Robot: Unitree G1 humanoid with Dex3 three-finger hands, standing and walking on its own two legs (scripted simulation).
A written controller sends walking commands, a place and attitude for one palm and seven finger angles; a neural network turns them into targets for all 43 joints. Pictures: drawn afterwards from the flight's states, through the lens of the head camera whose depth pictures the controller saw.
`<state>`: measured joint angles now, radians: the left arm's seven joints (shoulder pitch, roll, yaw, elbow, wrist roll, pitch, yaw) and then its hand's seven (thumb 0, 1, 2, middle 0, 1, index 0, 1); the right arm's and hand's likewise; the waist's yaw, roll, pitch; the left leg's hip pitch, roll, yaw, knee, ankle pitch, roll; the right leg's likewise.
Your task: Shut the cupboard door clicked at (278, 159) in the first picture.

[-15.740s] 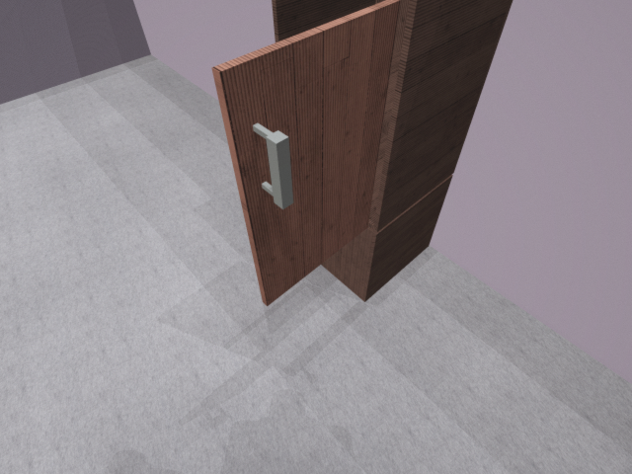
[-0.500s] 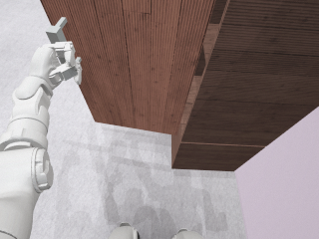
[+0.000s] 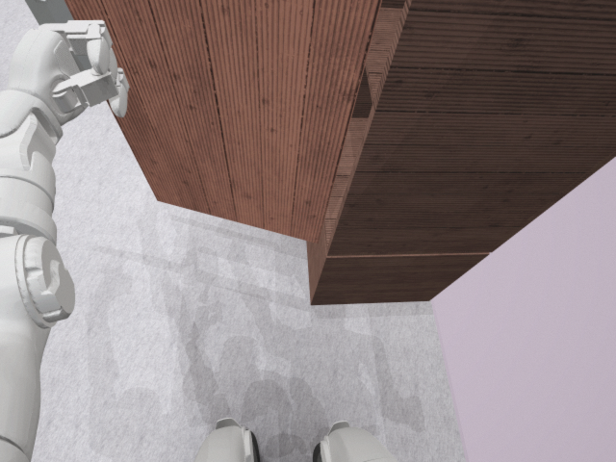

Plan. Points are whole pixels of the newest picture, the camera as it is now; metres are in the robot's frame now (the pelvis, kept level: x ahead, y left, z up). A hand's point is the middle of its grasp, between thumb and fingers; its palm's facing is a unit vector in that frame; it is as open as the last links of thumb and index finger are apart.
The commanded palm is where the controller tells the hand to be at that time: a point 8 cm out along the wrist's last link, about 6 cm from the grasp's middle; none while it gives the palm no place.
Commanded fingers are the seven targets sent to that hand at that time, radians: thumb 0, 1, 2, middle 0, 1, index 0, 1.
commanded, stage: push the door shut along its arc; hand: left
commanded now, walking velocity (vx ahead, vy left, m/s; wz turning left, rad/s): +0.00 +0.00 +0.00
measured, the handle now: (81, 39) +0.62 +0.21 +0.13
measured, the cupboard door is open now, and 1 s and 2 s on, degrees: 72 62 60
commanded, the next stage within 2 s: pull the fist back off the door in 0.80 s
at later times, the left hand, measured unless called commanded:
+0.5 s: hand (161, 52) +0.58 +0.11 +0.14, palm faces -0.36 -0.93 +0.01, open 3.1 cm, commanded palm +0.60 +0.15 +0.14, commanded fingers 0.00 0.90 0.90 -1.30 -1.50 -1.30 -1.50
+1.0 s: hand (173, 32) +0.61 +0.10 +0.15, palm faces -0.18 -0.98 +0.12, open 3.2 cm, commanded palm +0.62 +0.11 +0.14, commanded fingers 0.00 0.90 0.90 -1.30 -1.50 -1.30 -1.50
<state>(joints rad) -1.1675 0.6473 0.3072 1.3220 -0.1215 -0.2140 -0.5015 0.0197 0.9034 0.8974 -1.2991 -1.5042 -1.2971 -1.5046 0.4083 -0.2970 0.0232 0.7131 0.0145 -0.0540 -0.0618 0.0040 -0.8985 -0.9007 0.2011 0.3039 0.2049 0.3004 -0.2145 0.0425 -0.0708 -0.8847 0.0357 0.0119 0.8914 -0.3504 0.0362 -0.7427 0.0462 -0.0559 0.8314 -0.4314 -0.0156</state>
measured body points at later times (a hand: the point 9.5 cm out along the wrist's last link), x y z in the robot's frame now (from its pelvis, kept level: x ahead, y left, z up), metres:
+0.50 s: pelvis +0.00 +0.00 -0.02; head +0.16 +0.01 +0.40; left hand +0.60 +0.16 +0.14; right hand -0.05 -0.28 -0.11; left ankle +0.03 +0.09 -0.69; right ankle -0.03 -0.12 -0.69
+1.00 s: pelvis +0.00 +0.00 -0.03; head +0.18 +0.02 +0.39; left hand +0.62 +0.15 +0.14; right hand -0.06 -0.27 -0.12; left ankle +0.03 +0.09 -0.69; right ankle -0.03 -0.12 -0.69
